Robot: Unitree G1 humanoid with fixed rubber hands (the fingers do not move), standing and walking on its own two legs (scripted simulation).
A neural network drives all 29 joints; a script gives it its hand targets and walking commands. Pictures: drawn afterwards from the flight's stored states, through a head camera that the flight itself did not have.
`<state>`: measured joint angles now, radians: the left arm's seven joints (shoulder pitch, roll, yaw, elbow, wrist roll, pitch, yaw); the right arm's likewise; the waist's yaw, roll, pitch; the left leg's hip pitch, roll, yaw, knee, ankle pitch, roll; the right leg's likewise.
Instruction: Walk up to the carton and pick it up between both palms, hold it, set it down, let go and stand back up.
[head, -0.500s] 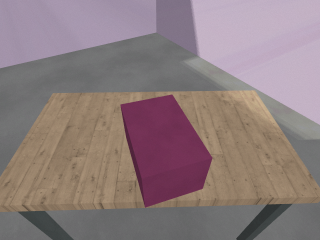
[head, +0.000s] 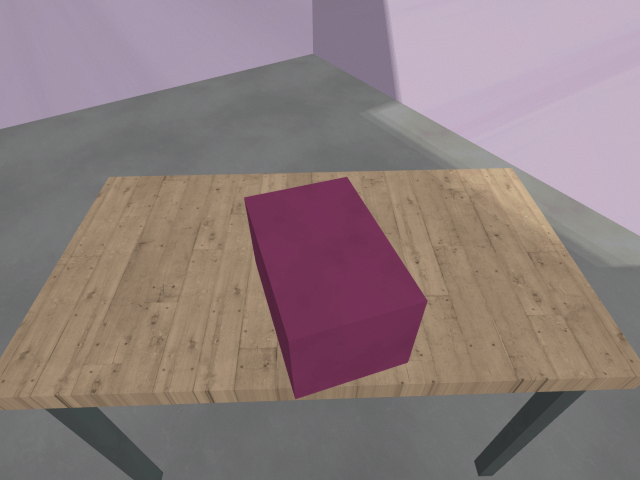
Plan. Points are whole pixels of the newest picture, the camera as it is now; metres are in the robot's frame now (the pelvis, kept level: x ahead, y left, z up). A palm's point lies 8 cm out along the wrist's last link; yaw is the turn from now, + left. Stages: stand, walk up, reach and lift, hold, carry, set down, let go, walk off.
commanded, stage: stand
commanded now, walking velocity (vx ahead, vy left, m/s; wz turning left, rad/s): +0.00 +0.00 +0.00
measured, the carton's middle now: (323, 277) +0.46 +0.01 -0.02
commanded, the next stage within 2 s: none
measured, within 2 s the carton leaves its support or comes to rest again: neither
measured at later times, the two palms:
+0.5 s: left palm out of the picture +0.05 +0.29 -0.13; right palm out of the picture +0.06 -0.29 -0.12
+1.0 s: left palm out of the picture +0.06 +0.29 -0.13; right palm out of the picture +0.07 -0.30 -0.12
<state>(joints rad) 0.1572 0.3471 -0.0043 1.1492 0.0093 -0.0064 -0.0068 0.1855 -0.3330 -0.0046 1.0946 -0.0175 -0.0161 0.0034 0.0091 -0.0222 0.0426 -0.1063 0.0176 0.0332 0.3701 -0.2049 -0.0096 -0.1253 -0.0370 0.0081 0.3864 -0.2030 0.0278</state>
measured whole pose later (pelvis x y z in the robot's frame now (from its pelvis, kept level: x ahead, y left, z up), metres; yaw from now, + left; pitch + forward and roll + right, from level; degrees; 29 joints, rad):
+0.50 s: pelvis +0.00 +0.00 +0.00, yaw +1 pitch -3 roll +0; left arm 0.13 0.35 -0.01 1.15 0.01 -0.01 -0.01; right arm 0.14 -0.33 0.00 1.12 -0.01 -0.01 0.01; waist 0.01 -0.02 0.05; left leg -0.11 0.02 0.02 0.36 -0.19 -0.02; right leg -0.12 -0.03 0.00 0.36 -0.19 0.02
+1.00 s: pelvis +0.01 -0.01 +0.00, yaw +1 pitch -2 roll +0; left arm 0.11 0.35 -0.01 1.15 0.01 -0.01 0.00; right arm 0.13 -0.33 0.00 1.13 -0.01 -0.01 0.01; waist 0.00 -0.02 0.05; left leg -0.10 0.03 0.01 0.34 -0.20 -0.02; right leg -0.11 -0.03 -0.01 0.35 -0.20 0.02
